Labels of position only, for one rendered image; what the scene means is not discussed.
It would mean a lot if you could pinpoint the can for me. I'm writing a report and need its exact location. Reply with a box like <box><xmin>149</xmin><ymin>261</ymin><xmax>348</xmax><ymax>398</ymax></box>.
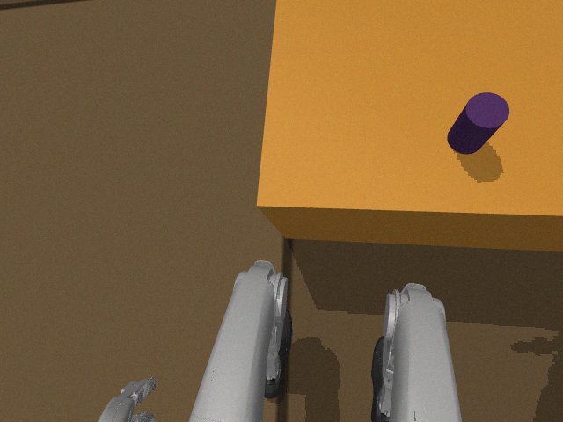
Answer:
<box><xmin>447</xmin><ymin>92</ymin><xmax>509</xmax><ymax>154</ymax></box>

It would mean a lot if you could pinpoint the right robot foot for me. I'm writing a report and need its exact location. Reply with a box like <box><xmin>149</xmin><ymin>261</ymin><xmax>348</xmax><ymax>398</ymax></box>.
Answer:
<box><xmin>371</xmin><ymin>336</ymin><xmax>389</xmax><ymax>422</ymax></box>

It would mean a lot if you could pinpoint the left robot hand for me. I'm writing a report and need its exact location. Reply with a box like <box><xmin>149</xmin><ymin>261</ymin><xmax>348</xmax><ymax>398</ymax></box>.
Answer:
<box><xmin>98</xmin><ymin>377</ymin><xmax>157</xmax><ymax>422</ymax></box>

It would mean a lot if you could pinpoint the left robot foot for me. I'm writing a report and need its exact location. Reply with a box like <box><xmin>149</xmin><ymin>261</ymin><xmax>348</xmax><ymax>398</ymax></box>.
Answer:
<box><xmin>264</xmin><ymin>309</ymin><xmax>292</xmax><ymax>398</ymax></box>

